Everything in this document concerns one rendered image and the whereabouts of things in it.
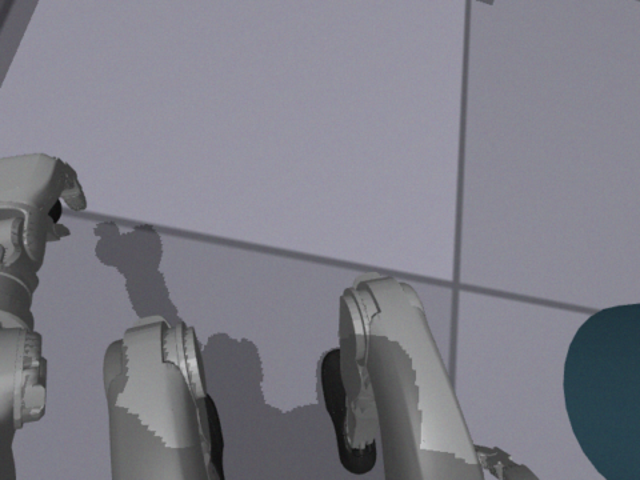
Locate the left robot foot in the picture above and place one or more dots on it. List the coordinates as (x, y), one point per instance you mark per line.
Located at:
(217, 444)

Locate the left robot arm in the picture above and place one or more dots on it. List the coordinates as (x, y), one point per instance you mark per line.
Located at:
(23, 372)

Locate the right robot foot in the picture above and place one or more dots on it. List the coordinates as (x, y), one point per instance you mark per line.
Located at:
(354, 460)

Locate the left robot hand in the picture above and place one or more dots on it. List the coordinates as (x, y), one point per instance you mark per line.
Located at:
(39, 180)

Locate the ball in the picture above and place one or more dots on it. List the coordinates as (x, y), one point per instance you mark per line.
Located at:
(55, 212)

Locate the right robot hand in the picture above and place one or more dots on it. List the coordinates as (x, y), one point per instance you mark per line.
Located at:
(501, 465)

